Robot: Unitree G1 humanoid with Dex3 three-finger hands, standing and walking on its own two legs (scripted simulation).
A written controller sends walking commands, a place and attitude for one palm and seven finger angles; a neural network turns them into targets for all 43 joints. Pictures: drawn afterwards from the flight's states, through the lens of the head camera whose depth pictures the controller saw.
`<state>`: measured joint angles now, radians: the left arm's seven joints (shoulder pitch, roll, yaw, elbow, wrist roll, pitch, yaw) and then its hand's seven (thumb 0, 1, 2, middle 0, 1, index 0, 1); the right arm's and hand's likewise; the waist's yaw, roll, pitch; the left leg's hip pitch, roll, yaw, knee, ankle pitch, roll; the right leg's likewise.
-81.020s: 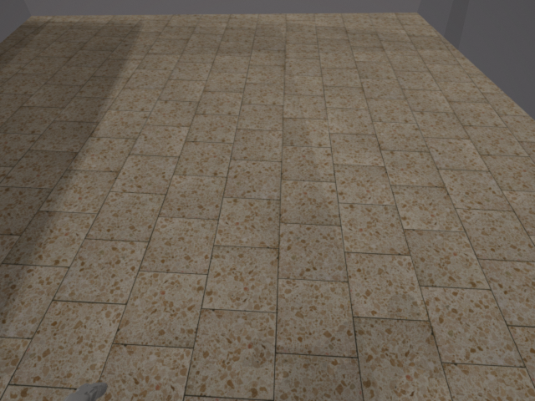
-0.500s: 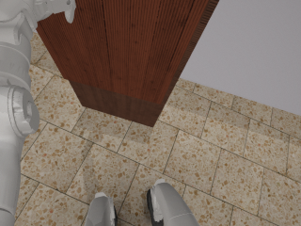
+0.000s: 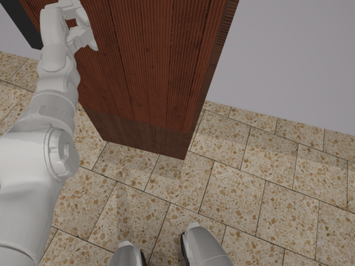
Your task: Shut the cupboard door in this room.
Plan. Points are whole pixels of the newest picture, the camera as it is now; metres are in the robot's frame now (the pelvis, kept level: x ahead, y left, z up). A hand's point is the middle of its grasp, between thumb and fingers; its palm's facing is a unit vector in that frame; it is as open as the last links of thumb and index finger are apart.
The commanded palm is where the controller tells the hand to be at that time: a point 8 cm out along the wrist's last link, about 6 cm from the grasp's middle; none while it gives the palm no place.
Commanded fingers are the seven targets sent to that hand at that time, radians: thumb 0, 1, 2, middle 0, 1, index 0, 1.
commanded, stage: pull the fist back off the door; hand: left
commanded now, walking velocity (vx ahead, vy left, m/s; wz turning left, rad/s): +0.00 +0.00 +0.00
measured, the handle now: (28, 15) +0.65 +0.19 +0.12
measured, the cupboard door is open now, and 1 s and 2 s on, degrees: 0 0 0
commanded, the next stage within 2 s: draw the hand back to the body in 0.40 s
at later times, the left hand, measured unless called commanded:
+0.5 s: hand (87, 61) +0.51 +0.08 +0.12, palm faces -0.02 -1.00 -0.01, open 3.1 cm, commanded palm +0.49 +0.13 +0.12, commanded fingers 0.00 0.90 0.90 -1.30 -1.50 -1.30 -1.50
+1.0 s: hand (32, 111) +0.39 +0.15 +0.16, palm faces -0.02 -1.00 -0.03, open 3.1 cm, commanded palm +0.35 +0.20 +0.17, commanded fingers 0.00 0.90 0.90 -1.16 -1.35 -1.16 -1.35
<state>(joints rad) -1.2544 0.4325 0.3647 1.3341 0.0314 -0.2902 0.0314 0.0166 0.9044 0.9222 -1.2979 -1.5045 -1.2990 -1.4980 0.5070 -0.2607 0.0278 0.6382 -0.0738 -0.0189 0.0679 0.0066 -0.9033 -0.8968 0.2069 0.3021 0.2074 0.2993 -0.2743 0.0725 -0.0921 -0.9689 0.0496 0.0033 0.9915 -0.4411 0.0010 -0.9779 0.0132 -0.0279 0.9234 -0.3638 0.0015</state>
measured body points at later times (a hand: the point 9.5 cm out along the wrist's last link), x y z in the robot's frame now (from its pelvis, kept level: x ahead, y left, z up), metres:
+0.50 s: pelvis +0.02 +0.00 +0.02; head +0.11 +0.00 +0.46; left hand +0.51 +0.14 +0.12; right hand +0.08 -0.26 -0.10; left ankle +0.00 +0.12 -0.67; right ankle +0.03 -0.12 -0.67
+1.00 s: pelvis +0.02 -0.01 +0.04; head +0.03 -0.02 +0.49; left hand +0.38 +0.20 +0.17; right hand +0.13 -0.26 -0.06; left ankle +0.00 +0.12 -0.67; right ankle +0.03 -0.12 -0.67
